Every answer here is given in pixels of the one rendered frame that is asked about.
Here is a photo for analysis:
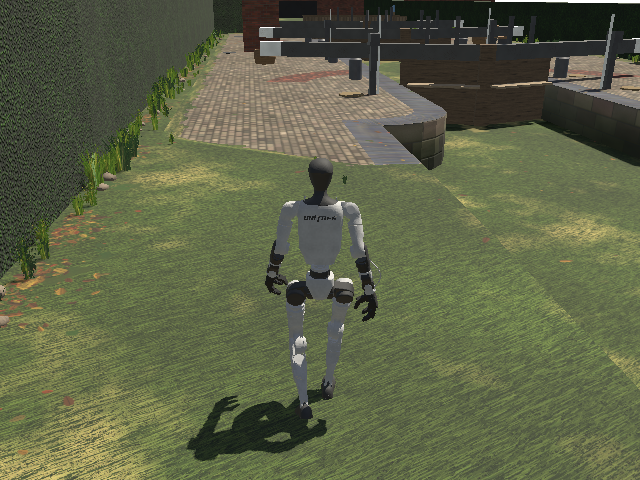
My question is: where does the robot right hand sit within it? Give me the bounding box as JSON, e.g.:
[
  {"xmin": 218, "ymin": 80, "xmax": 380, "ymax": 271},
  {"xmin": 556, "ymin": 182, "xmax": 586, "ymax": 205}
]
[{"xmin": 354, "ymin": 292, "xmax": 378, "ymax": 322}]

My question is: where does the left robot upper arm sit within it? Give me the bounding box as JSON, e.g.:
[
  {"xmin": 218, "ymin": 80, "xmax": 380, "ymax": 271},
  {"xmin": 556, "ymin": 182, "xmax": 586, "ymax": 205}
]
[{"xmin": 274, "ymin": 201, "xmax": 300, "ymax": 255}]

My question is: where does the left robot thigh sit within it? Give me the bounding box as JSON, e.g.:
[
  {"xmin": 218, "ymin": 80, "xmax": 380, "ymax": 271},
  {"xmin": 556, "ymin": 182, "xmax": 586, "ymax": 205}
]
[{"xmin": 286, "ymin": 280, "xmax": 307, "ymax": 354}]

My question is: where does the right robot foot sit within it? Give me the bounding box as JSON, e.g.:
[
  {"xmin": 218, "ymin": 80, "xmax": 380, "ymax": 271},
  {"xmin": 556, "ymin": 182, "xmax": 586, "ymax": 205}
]
[{"xmin": 321, "ymin": 375, "xmax": 336, "ymax": 400}]

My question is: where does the right robot upper arm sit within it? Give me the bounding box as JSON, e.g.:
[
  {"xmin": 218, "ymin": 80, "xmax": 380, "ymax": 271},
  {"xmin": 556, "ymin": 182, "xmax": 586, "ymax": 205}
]
[{"xmin": 341, "ymin": 201, "xmax": 366, "ymax": 259}]

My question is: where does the robot right forearm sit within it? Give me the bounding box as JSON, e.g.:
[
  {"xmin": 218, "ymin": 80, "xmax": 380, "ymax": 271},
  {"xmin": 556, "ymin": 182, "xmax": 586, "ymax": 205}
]
[{"xmin": 355, "ymin": 243, "xmax": 376, "ymax": 295}]

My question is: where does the robot left hand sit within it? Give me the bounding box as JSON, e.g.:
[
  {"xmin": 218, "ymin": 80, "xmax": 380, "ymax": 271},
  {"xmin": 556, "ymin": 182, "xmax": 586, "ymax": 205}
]
[{"xmin": 265, "ymin": 274, "xmax": 288, "ymax": 295}]

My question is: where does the robot left forearm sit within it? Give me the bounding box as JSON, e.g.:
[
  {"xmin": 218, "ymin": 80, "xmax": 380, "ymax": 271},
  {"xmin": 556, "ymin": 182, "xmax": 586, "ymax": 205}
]
[{"xmin": 266, "ymin": 240, "xmax": 284, "ymax": 278}]

